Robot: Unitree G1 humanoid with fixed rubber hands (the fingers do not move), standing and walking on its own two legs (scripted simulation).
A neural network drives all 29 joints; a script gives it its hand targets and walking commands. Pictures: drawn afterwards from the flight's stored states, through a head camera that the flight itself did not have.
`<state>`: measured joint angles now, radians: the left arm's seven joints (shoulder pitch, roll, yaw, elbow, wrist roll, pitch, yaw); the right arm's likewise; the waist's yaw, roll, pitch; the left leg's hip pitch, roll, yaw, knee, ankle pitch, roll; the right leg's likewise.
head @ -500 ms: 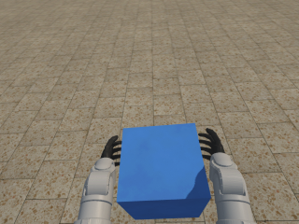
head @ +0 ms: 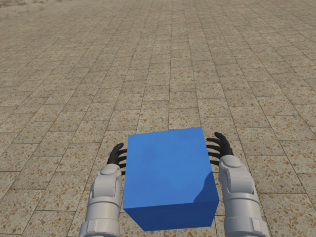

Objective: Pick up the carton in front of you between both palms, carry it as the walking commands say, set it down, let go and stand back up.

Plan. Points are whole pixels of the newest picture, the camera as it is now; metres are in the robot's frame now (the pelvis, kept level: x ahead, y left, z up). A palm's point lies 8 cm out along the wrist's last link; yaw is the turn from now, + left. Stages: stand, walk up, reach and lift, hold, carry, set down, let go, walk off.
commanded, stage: set down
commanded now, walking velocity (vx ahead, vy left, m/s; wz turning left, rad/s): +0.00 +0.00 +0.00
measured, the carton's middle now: (171, 182) +0.30 -0.01 -0.05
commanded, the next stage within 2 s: none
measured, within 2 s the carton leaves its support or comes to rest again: neither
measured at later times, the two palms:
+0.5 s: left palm (114, 174) +0.33 +0.18 -0.05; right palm (205, 161) +0.36 -0.12 -0.04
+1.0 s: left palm (130, 187) +0.39 +0.17 -0.24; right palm (203, 184) +0.38 -0.13 -0.22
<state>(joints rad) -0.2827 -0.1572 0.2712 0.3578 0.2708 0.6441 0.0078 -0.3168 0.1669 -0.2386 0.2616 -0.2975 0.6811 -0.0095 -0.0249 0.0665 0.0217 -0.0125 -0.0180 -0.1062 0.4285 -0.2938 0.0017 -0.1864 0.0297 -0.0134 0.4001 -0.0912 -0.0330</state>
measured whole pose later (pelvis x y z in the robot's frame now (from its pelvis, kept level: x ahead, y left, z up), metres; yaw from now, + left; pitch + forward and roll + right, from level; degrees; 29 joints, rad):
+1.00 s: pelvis -0.04 +0.04 -0.16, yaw +5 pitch +39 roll +2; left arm -0.79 -0.05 0.36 0.77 0.17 0.18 0.12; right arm -0.75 0.13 -0.51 0.57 -0.26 0.17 -0.05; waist -0.08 0.07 -0.19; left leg -1.51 -0.16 -0.05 1.37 -0.54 0.01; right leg -1.64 0.05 0.13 1.26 -0.31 0.07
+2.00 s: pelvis -0.08 +0.04 -0.37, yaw +5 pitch +46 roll -4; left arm -1.48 0.24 0.05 1.15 0.10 0.21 0.09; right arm -1.18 0.02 -0.63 0.71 -0.10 0.20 -0.15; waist -0.18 0.00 0.12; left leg -2.24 -0.21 -0.05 2.12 -0.67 -0.01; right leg -2.34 0.07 0.07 1.93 -0.40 0.12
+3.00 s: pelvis -0.08 +0.04 -0.39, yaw +5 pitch +43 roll -6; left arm -1.54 0.27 0.07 1.23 0.16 0.14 0.00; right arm -1.30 -0.12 -0.67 1.02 -0.14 0.12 -0.04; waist -0.18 -0.01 0.19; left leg -2.29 -0.13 -0.02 2.22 -0.68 0.05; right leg -2.35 0.02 0.02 2.03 -0.44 0.10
